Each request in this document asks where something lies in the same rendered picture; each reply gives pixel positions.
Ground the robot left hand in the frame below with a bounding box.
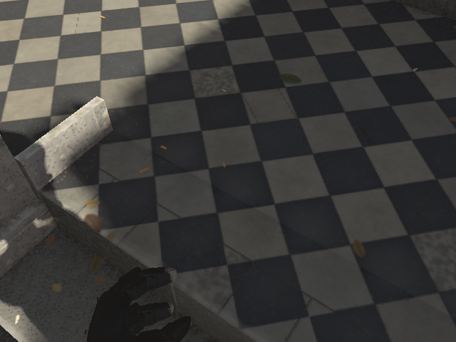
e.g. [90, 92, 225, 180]
[85, 267, 192, 342]

